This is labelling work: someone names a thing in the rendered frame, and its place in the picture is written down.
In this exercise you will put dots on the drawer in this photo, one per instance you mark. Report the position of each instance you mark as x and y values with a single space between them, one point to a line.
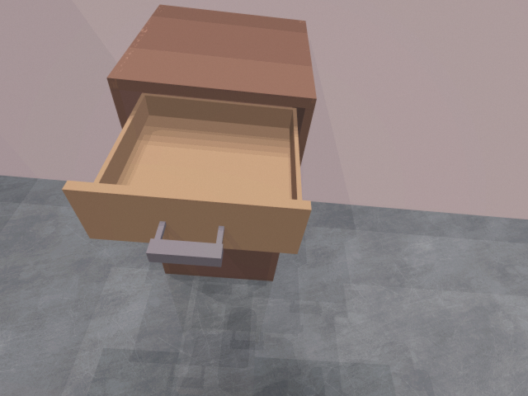
198 164

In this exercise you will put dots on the cabinet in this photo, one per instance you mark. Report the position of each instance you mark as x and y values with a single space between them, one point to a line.
223 56

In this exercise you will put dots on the handle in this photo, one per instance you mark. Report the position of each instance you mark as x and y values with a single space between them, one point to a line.
185 252

